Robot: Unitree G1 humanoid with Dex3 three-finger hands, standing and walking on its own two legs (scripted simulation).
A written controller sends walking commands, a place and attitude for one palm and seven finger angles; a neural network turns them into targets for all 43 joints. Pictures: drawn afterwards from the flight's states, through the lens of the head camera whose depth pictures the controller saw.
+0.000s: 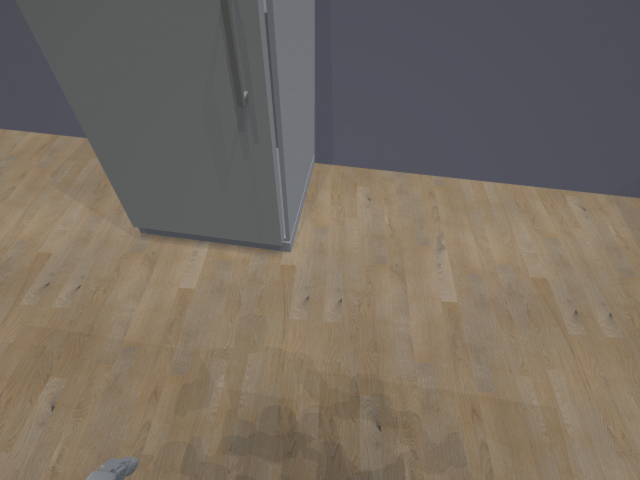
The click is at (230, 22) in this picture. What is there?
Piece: fridge door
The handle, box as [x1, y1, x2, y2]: [220, 0, 248, 107]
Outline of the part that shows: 220,0 237,106 243,107 244,101 248,94 246,91 242,91 229,0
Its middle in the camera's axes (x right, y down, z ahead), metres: -0.20 -0.46 +0.90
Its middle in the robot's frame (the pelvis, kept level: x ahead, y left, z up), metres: +0.99 +0.26 +0.10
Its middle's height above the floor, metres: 0.87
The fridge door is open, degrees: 0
